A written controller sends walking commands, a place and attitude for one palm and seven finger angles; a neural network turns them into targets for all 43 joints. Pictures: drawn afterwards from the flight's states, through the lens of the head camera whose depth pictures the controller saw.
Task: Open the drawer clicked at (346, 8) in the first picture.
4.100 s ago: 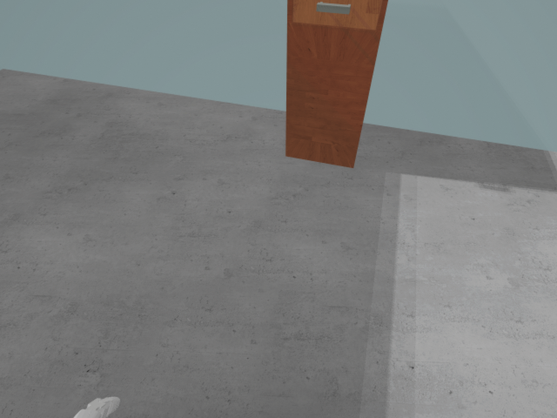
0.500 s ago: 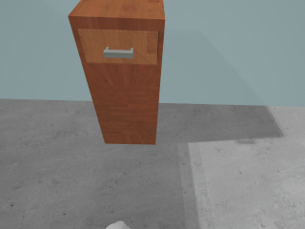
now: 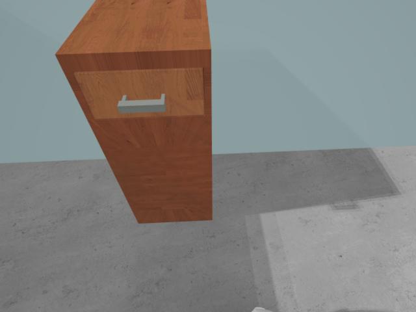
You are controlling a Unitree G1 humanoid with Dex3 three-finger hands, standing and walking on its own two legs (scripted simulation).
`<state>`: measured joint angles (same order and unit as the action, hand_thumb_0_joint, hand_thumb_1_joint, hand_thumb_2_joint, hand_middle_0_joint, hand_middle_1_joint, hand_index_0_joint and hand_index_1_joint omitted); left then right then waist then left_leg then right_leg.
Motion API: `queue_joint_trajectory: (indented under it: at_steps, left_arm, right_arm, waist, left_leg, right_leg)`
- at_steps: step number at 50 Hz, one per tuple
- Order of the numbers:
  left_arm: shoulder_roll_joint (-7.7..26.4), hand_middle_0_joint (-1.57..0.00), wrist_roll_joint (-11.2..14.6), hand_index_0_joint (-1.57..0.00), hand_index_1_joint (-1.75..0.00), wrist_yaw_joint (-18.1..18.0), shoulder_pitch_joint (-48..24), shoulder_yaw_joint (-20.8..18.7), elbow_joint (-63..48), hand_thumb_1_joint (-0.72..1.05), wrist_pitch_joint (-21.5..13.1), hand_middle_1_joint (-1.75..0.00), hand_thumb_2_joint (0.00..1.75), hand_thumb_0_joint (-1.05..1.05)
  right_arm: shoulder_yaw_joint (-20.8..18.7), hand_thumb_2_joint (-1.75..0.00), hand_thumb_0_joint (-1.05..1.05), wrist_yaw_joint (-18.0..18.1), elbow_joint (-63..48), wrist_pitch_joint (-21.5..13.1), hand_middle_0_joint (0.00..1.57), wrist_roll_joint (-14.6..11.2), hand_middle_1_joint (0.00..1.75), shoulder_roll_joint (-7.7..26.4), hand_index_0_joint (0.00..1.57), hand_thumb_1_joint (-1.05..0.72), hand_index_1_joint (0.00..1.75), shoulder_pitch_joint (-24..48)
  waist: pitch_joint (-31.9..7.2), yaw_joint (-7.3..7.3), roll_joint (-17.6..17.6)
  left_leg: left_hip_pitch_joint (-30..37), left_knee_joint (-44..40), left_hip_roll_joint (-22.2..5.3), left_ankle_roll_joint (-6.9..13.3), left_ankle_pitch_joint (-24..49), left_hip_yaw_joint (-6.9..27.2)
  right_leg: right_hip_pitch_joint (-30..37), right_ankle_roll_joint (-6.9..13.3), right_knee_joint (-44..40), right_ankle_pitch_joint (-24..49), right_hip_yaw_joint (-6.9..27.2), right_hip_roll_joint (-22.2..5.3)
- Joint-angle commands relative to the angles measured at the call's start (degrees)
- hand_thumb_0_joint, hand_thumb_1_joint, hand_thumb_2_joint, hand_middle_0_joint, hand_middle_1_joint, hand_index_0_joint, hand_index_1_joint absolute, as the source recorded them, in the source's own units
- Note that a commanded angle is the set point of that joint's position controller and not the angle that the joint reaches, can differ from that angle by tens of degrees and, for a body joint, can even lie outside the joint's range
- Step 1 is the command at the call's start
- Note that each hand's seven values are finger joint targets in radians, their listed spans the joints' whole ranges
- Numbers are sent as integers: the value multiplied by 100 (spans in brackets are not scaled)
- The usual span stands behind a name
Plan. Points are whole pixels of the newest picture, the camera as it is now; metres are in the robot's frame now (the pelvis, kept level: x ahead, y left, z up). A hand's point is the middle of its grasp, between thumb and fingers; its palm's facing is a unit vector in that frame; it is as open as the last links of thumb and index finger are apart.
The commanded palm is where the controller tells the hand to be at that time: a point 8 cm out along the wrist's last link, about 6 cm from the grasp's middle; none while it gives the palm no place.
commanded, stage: take the last steps up to it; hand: left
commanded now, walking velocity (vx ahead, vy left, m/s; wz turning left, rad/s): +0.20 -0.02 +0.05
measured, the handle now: (143, 101) +0.65 +0.20 +0.04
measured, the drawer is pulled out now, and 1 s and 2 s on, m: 0.00 0.00 0.00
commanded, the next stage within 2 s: come to a stop and stand still in 0.14 s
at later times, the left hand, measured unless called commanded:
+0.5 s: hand out of the picture +0.08 +0.13 -0.18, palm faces +0.15 -0.97 -0.17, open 7.3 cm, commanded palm none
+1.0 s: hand out of the picture +0.10 +0.11 -0.16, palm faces +0.07 -0.96 -0.25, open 7.4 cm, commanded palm none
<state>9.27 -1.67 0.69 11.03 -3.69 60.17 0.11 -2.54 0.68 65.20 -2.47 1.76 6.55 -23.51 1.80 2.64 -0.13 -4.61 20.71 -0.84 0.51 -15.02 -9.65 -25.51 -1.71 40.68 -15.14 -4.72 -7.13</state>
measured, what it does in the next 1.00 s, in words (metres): steps to the right: right foot, then left foot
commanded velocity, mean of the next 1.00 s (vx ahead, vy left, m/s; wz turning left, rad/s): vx -0.05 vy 0.00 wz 0.02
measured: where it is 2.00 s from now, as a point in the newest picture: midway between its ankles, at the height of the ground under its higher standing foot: outside the picture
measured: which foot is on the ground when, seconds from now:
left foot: down 0.00-0.08, up 0.10-0.46, down 0.48-0.86, up 0.88-1.00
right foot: up 0.00-0.04, down 0.06-0.50, up 0.52-0.80, down 0.82-1.00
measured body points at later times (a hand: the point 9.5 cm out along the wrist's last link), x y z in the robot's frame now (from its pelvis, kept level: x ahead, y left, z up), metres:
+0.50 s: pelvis +0.12 -0.02 -0.01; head +0.13 -0.03 +0.44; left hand +0.08 +0.18 -0.17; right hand +0.22 -0.25 -0.16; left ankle +0.16 +0.09 -0.74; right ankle +0.09 -0.12 -0.74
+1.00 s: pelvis +0.07 -0.08 +0.00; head +0.06 -0.10 +0.45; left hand +0.10 +0.16 -0.14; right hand +0.10 -0.31 -0.17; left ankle +0.09 +0.08 -0.72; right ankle +0.06 -0.16 -0.74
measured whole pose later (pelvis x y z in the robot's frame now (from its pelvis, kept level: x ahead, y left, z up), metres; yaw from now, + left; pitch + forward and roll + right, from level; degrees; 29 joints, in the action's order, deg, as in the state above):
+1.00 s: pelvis +0.07 -0.08 +0.00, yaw +2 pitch -2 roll +2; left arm 8.7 -1.3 -1.5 14.4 -1.5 59.7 1.4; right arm -3.1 0.5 61.8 3.4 1.0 11.5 -13.1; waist 0.3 0.7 1.9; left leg -18.9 39.5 -2.8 -0.2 -18.7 -1.9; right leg -10.9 2.7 29.5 -17.1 -3.5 -0.6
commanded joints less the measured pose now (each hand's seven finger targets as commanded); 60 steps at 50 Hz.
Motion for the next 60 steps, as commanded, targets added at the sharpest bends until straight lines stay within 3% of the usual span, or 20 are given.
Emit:
queue_joint_trajectory:
  at_steps: [1, 2, 3, 4, 7, 11, 19, 23, 24, 26, 29, 33, 39, 40, 42, 43, 44, 47, 54, 60]
  left_arm:
    - [252, -20, 5, -20, -30, -21, 460, -25, -197, 90, -230, -30, 90, 0]
    - [471, -20, -15, -20, -30, -46, 939, -75, -23, 90, -292, -30, 90, 0]
    - [991, -20, -49, -20, -30, -103, 1552, -167, 146, 90, -362, -30, 90, 0]
    - [1381, -20, 25, -20, -30, -135, 1996, -218, 193, 90, -355, -30, 90, 0]
    - [753, -20, 55, -20, -30, -207, 1053, -94, 30, 90, -356, -30, 90, 0]
    - [333, -20, 28, -20, -30, -229, 789, 34, -48, 90, -438, -30, 90, 0]
    - [728, -20, 42, -20, -30, -307, 779, 40, -42, 90, -186, -30, 90, 0]
    - [733, -20, 66, -20, -30, -351, 796, 15, -64, 90, -29, -30, 90, 0]
    - [556, -20, 84, -20, -30, -365, 932, 52, -114, 90, 0, -30, 90, 0]
    - [300, -20, 97, -20, -30, -407, 1100, 142, -151, 90, 55, -30, 90, 0]
    - [392, -20, 104, -20, -30, -358, 954, 97, -107, 90, 151, -30, 90, 0]
    - [351, -20, 79, -20, -30, -290, 861, 65, -184, 90, 182, -30, 90, 0]
    - [287, -20, 61, -20, -30, -260, 1143, 75, -157, 90, 142, -30, 90, 0]
    - [474, -20, 26, -20, -30, -275, 1206, 68, -134, 90, 100, -30, 90, 0]
    - [1097, -20, -1, -20, -30, -285, 666, 25, -341, 90, 58, -30, 90, 0]
    - [1123, -20, 16, -20, -30, -279, 394, 41, -455, 90, 61, -30, 90, 0]
    - [1055, -20, 7, -20, -30, -301, 214, 22, -486, 90, 38, -30, 90, 0]
    - [824, -20, 42, -20, -30, -288, 12, 84, -442, 90, 19, -30, 90, 0]
    - [597, -20, 165, -20, -30, -254, 524, 156, -101, 90, -48, -30, 90, 0]
    - [694, -20, 175, -20, -30, -250, 477, 149, 97, 90, -57, -30, 90, 0]
  right_arm:
    - [-156, -90, 0, 65, -200, -58, 20, -29, 30, 819, 20, -90, 30, -45]
    - [-133, -90, 0, 45, -201, -69, 20, -63, 30, 692, 20, -90, 30, -48]
    - [-64, -90, 0, 0, -310, -93, 20, -115, 30, 386, 20, -90, 30, -104]
    - [-28, -90, 0, -12, -515, -55, 20, -106, 30, 431, 20, -90, 30, 108]
    - [-98, -90, 0, -26, -436, 23, 20, -63, 30, 424, 20, -90, 30, 374]
    - [-75, -90, 0, -59, -310, 159, 20, -34, 30, 166, 20, -90, 30, 128]
    - [24, -90, 0, 19, -604, 329, 20, -146, 30, 446, 20, -90, 30, 917]
    - [-65, -90, 0, 58, -653, 337, 20, -107, 30, 746, 20, -90, 30, 837]
    - [-95, -90, 0, 79, -680, 297, 20, -89, 30, 991, 20, -90, 30, 735]
    - [-149, -90, 0, 113, -705, 298, 20, -98, 30, 1312, 20, -90, 30, 619]
    - [-103, -90, 0, 216, -847, 305, 20, -85, 30, 1154, 20, -90, 30, 1214]
    - [-187, -90, 0, 199, -946, 354, 20, -63, 30, 1292, 20, -90, 30, 1395]
    - [-228, -90, 0, 97, -902, 381, 20, -71, 30, 1243, 20, -90, 30, 1478]
    - [-218, -90, 0, 66, -892, 385, 20, -110, 30, 1092, 20, -90, 30, 1405]
    - [-100, -90, 0, -13, -1048, 448, 20, -140, 30, 596, 20, -90, 30, 1538]
    - [-120, -90, 0, -40, -1033, 463, 20, -117, 30, 692, 20, -90, 30, 1600]
    - [-134, -90, 0, -41, -1000, 515, 20, -91, 30, 689, 20, -90, 30, 1669]
    - [-66, -90, 0, -11, -644, 486, 20, -90, 30, 614, 20, -90, 30, 1158]
    - [115, -90, 0, 121, -278, 239, 20, -89, 30, 722, 20, -90, 30, 695]
    - [160, -90, 0, 161, -97, 242, 20, -100, 30, 733, 20, -90, 30, 602]
  waist:
    - [145, -375, 348]
    - [-101, -569, -141]
    - [-512, -778, -1346]
    - [-599, -869, -1859]
    - [79, -526, -946]
    - [209, -164, -468]
    - [-21, -344, -864]
    - [-135, -221, -479]
    - [-380, -230, 128]
    - [-479, -238, 1033]
    - [-435, -290, 1346]
    - [-720, -243, 692]
    - [-621, -394, 582]
    - [-541, -419, 118]
    - [89, -280, -1490]
    - [104, -305, -1055]
    - [329, -311, -1565]
    - [529, -117, -912]
    - [103, -314, 146]
    - [-183, -339, 254]
  left_leg:
    - [-771, 19, -1315, 592, 423, 890]
    - [-1208, 844, -963, 379, 241, 584]
    - [-2295, 2243, -382, 113, -816, 44]
    - [-2957, 3572, -78, 39, -2108, 212]
    - [-2952, 4534, -592, 40, -995, 823]
    - [-2416, 3910, -651, -121, -271, 704]
    - [-1646, 1811, -283, -264, -102, 511]
    - [-457, 641, -436, -129, 2076, 570]
    - [90, 670, -1056, 126, 3928, 1044]
    - [-8, 198, -1921, 829, 5078, 1607]
    - [-397, -97, -1862, 1113, 4189, 1676]
    - [-143, -18, -1782, 1106, 3357, 1599]
    - [-973, -48, -1359, 632, 848, 1401]
    - [-1277, 281, -1020, 374, 468, 1194]
    - [-1637, 1261, -188, -147, -730, 572]
    - [-1239, 1786, -212, -134, -875, 732]
    - [-1450, 2136, -281, -81, -959, 901]
    - [-1326, 2246, -271, -54, -412, 897]
    - [-511, 169, -632, -12, 1305, 1279]
    - [-673, 69, -573, -126, 798, 1047]
  right_leg:
    - [1272, 96, -1197, 437, -322, 359]
    - [2170, 206, -1530, 491, 20, 142]
    - [3216, 602, -1945, 429, 1498, -1090]
    - [3334, 1094, -2615, 605, 2679, -1874]
    - [2025, 1100, -2912, 139, 1867, -1553]
    - [1376, 918, -2878, 1663, 426, -1066]
    - [1761, 983, -2000, 4207, 170, -918]
    - [1250, 611, -1242, 3054, 95, -603]
    - [949, 337, -901, 2017, -116, -238]
    - [886, 124, 85, -1349, -200, 314]
    - [606, 122, 1324, -1854, 369, 325]
    - [380, 47, 1400, -1560, 366, 417]
    - [1541, 84, -1063, -281, 87, 498]
    - [1848, 111, -1851, 148, 332, 375]
    - [820, 753, -2881, -437, 1872, -1040]
    - [278, 994, -3049, -872, 1805, -1153]
    - [109, 967, -3095, -963, 1794, -931]
    - [314, 910, -2749, -175, 1189, -533]
    - [1153, 439, -2071, 727, 775, 14]
    - [1876, 362, -2242, 907, 771, 27]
